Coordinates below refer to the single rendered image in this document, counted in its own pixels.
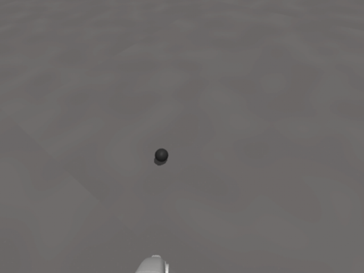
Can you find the ball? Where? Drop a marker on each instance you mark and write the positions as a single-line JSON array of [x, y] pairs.
[[161, 155]]

